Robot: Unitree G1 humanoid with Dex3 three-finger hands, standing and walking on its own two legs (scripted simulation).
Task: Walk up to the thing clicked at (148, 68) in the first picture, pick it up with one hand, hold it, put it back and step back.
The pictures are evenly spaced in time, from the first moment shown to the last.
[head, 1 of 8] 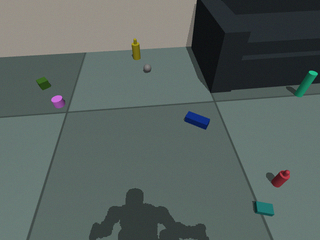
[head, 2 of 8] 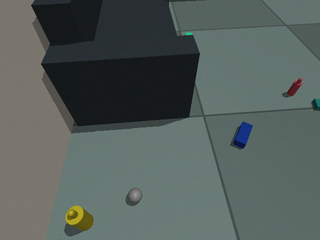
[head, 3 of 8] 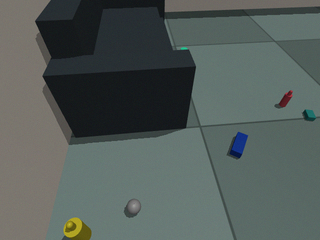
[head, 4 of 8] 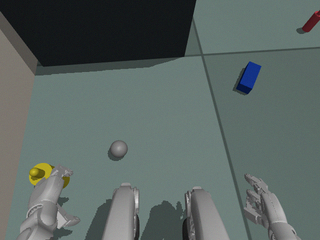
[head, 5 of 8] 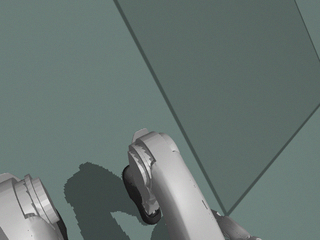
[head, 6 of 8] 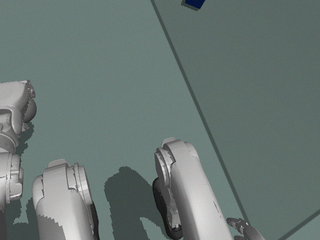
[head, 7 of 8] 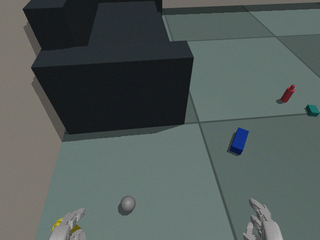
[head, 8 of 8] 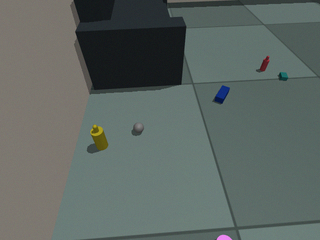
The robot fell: no
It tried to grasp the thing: yes
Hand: left
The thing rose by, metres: 0.69
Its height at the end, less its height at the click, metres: +0.00
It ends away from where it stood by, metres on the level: 0.01
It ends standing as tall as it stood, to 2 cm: yes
